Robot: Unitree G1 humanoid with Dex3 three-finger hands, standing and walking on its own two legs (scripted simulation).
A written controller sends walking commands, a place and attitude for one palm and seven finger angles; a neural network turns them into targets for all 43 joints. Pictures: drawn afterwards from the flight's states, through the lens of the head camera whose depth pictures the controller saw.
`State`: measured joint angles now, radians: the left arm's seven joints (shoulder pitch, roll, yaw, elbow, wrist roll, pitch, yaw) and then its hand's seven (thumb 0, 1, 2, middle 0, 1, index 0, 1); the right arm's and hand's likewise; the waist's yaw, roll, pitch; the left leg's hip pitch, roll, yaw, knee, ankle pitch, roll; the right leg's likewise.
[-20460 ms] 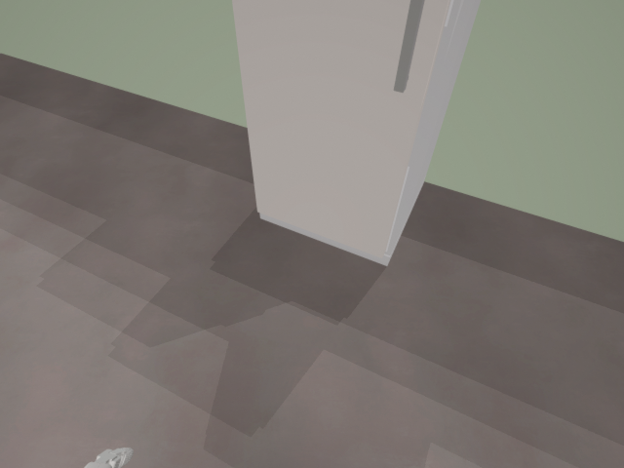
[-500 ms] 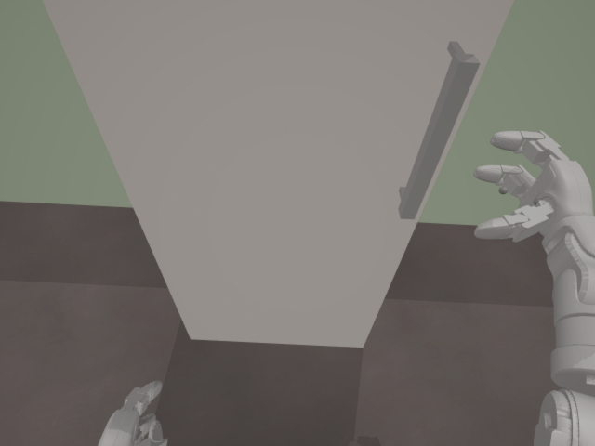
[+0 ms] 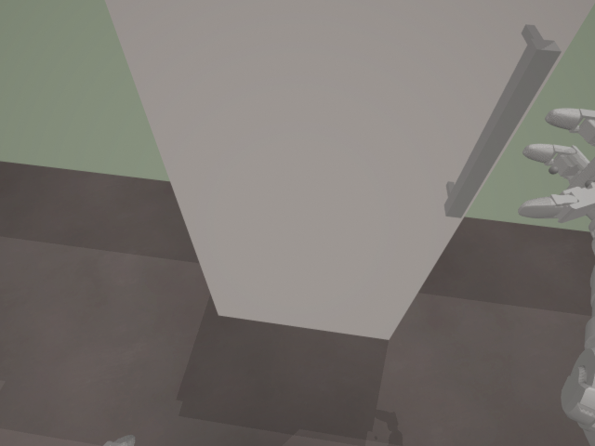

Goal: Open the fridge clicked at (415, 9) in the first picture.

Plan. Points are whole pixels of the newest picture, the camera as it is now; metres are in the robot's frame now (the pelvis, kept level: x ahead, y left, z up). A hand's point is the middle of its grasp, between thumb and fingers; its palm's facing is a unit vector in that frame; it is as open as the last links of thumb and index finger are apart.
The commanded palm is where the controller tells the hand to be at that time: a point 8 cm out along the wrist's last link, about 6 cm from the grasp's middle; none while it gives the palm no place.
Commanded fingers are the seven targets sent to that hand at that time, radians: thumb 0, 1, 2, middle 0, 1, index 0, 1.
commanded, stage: move the hooked fingers beside the handle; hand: right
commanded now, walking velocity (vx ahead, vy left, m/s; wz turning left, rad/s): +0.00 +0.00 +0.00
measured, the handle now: (485, 135) +0.51 -0.19 +0.17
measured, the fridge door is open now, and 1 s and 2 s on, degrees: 0 0 0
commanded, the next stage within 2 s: none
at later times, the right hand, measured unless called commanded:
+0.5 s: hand (546, 174) +0.45 -0.25 +0.17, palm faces +0.03 +1.00 +0.00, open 14.0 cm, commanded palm +0.42 -0.30 +0.17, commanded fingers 0.00 0.50 -0.30 0.30 1.20 0.30 1.20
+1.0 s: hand (563, 175) +0.43 -0.26 +0.18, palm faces +0.05 +1.00 +0.03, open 14.0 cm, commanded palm +0.41 -0.30 +0.17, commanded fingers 0.00 0.50 -0.30 0.30 1.20 0.30 1.20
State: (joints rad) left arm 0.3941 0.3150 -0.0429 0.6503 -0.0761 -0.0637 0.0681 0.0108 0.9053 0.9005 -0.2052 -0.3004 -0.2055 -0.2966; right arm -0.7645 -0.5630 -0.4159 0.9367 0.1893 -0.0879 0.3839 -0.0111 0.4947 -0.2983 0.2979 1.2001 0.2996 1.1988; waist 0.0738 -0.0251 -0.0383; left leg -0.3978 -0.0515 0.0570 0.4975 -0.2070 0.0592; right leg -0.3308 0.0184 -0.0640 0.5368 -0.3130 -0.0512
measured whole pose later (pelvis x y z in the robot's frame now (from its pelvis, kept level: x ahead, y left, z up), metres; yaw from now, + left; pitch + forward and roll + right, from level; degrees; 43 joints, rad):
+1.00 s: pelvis +0.00 -0.01 +0.00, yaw -1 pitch +5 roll +1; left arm 0.33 0.29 -0.06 0.63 -0.07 -0.06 0.07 0.01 0.90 0.90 -0.21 -0.30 -0.21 -0.30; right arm -0.76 -0.49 -0.36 0.86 0.19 -0.02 0.33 -0.01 0.50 -0.30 0.30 1.20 0.30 1.20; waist 0.05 -0.01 -0.05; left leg -0.36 -0.03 0.07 0.49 -0.21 0.04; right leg -0.31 0.04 -0.05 0.54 -0.32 -0.07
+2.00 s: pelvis -0.01 -0.01 +0.00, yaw -1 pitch +7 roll +1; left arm 0.34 0.30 -0.07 0.61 -0.07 -0.07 0.07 0.01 0.90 0.90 -0.21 -0.30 -0.21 -0.30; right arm -0.86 -0.54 -0.35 1.02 0.18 -0.07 0.34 -0.01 0.50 -0.30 0.30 1.20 0.30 1.20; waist 0.07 -0.03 -0.05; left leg -0.43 -0.03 0.07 0.52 -0.21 0.04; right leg -0.38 0.04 -0.05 0.58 -0.32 -0.07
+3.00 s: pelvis -0.01 -0.01 +0.00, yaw -1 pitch +6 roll +1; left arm 0.37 0.29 -0.06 0.66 -0.06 -0.06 0.05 0.01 0.90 0.90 -0.21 -0.30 -0.21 -0.30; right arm -0.90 -0.46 -0.32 1.03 0.17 -0.08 0.26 -0.01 0.50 -0.30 0.30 1.20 0.30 1.20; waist 0.08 -0.02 -0.05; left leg -0.43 -0.04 0.07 0.53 -0.21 0.05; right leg -0.37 0.03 -0.05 0.57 -0.32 -0.06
